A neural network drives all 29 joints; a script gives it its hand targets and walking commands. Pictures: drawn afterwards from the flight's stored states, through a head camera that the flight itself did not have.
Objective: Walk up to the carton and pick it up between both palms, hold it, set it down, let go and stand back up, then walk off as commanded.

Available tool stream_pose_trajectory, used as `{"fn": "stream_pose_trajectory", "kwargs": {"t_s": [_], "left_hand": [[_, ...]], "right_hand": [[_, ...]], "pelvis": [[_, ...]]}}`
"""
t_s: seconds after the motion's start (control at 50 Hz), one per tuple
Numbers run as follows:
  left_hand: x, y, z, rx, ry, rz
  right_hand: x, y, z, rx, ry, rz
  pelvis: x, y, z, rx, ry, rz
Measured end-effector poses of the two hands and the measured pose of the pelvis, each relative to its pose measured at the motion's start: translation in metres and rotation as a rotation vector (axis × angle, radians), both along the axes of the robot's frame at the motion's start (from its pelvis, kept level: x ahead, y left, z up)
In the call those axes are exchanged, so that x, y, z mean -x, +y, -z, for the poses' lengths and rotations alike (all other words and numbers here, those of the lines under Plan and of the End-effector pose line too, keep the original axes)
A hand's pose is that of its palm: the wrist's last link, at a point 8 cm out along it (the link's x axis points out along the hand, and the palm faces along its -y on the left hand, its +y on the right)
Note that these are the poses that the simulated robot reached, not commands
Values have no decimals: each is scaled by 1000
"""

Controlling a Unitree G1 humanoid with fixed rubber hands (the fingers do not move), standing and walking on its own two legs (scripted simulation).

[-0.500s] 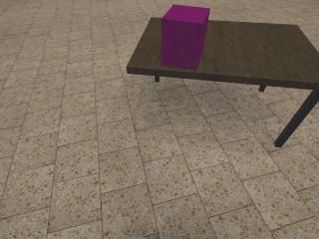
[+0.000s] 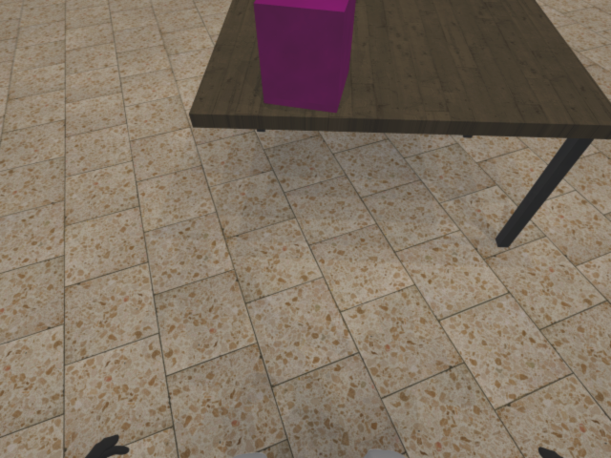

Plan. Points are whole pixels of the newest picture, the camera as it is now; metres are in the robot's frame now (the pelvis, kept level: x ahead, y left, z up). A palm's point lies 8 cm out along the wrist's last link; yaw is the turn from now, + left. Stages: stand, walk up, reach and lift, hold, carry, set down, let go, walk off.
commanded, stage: walk off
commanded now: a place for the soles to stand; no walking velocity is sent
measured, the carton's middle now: (308, 42) +1.06 +0.01 -0.01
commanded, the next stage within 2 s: stand in 0.54 s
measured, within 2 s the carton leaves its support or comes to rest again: neither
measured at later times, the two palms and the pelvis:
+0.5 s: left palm out of the picture +0.11 +0.30 -0.11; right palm out of the picture +0.12 -0.32 -0.10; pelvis +0.02 -0.01 +0.00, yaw +1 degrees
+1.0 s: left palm out of the picture +0.08 +0.29 -0.08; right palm out of the picture +0.10 -0.30 -0.09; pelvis -0.01 -0.01 +0.03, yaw +1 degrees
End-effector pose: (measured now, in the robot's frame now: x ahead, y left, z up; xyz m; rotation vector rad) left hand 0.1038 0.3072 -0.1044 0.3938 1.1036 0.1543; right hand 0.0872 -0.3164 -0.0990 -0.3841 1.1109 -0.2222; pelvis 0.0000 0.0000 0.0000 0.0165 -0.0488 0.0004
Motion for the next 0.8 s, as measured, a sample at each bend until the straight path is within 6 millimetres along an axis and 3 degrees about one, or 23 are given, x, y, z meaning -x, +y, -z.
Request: {"fn": "stream_pose_trajectory", "kwargs": {"t_s": [0.12,0.28,0.44,0.64,0.8], "left_hand": [[-22,-9,-5,-4,-59,10],[-19,-6,-6,0,-24,-4],[-17,-6,-1,-6,-39,-14],[-6,-9,2,23,7,-61],[2,-16,-9,31,-3,-94]], "right_hand": [[-20,-1,4,-14,-22,-17],[-40,4,1,-26,-56,-21],[-36,-5,2,1,-23,-17],[-27,2,-1,-17,-3,2],[-21,10,-2,-60,32,17]], "pelvis": [[-9,-9,2,17,-5,-6],[-16,-4,-1,-2,1,-4],[-17,-10,3,14,-3,-14],[-12,-7,-5,17,-5,-2],[-2,-11,-16,13,-11,-13]]}}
